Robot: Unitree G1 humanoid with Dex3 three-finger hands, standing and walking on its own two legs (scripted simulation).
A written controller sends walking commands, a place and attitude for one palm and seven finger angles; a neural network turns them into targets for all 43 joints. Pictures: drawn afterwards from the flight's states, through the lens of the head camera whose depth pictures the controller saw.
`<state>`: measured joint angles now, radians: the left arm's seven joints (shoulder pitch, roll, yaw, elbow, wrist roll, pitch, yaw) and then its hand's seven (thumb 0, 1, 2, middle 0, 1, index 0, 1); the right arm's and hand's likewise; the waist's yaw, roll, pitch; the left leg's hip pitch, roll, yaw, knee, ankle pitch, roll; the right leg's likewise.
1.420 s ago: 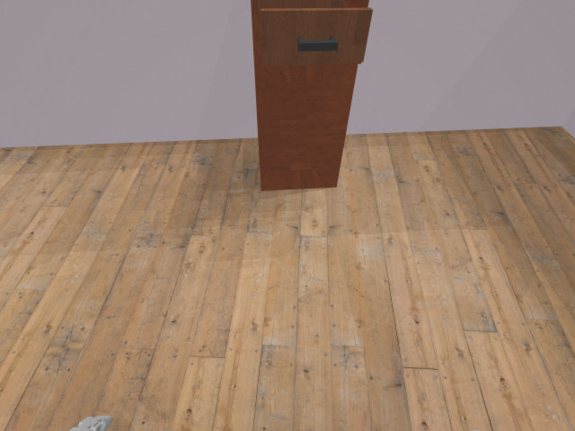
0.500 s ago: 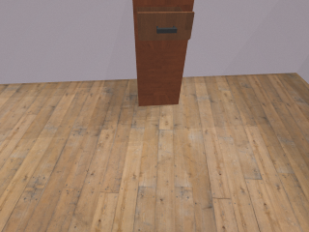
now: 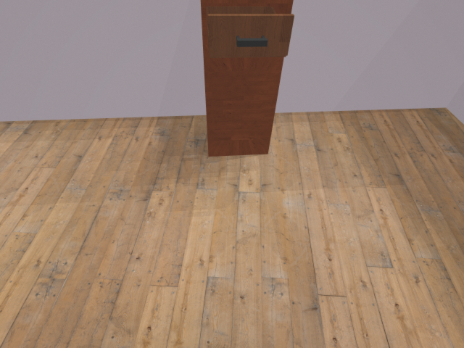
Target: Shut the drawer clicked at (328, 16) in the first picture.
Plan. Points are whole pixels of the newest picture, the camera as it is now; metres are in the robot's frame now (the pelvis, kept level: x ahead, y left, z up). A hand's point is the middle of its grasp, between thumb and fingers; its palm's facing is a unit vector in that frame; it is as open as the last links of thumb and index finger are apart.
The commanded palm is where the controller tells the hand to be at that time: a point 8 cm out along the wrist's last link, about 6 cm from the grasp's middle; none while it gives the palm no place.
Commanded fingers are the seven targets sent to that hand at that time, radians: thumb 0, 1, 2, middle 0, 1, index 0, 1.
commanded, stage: look at it before walking up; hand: left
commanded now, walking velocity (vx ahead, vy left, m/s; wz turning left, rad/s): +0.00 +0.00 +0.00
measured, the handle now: (251, 40) +1.21 +0.00 +0.02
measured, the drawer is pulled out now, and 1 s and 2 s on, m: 0.13 0.13 0.13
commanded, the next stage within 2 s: walk to a spot facing it in 0.12 s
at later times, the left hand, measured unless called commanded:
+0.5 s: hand out of the picture +0.06 +0.22 -0.17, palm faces -0.09 -0.95 -0.28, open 7.4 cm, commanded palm none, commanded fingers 0.00 0.90 0.90 -0.20 -0.30 -0.20 -0.30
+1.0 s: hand out of the picture +0.12 +0.21 -0.20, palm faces -0.21 -0.96 -0.16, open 7.4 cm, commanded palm none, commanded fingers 0.00 0.90 0.90 -0.20 -0.30 -0.20 -0.30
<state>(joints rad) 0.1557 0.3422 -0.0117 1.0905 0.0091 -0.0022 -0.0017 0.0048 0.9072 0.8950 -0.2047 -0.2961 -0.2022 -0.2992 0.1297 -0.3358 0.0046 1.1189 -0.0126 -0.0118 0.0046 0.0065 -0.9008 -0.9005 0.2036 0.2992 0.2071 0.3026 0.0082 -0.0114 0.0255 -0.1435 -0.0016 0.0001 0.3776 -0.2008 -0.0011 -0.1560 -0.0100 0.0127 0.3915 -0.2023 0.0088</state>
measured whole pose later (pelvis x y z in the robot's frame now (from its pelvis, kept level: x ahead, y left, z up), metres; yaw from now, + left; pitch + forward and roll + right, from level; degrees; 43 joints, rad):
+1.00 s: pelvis +0.12 +0.02 -0.02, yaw -20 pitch +1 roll -1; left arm 0.45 0.20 0.07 1.02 0.02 0.00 -0.01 0.01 0.91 0.90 -0.21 -0.30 -0.20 -0.30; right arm 0.13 -0.19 -0.04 0.90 -0.02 -0.06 0.00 0.01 -0.90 -0.90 0.20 0.30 0.20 0.30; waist 0.07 -0.04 0.02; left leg -0.37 0.05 0.07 0.59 -0.24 0.00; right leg -0.22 0.05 0.17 0.67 -0.44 -0.01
